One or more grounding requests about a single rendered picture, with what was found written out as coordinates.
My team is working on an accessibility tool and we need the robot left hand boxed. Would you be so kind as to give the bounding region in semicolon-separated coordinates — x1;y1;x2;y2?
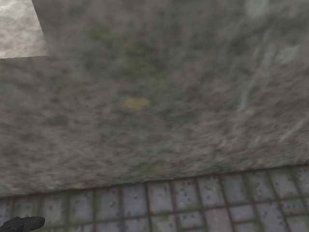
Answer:
0;217;45;232

